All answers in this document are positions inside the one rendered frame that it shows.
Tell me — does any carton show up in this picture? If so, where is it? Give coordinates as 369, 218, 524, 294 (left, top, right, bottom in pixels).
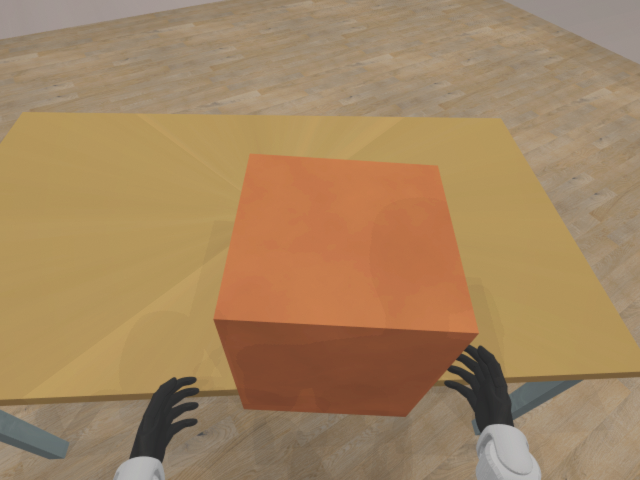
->
213, 154, 479, 417

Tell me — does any right robot forearm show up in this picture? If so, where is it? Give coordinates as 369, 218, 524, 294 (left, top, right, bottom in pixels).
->
476, 424, 541, 480

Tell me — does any left robot hand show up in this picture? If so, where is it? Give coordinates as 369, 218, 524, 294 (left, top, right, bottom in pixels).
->
129, 377, 199, 463

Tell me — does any table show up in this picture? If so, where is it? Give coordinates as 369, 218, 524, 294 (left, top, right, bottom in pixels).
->
0, 112, 640, 459

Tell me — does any right robot hand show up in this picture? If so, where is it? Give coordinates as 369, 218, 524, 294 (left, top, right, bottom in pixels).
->
444, 345, 514, 433

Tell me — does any left robot forearm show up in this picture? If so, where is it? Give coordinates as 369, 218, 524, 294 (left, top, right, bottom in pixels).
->
113, 456, 165, 480

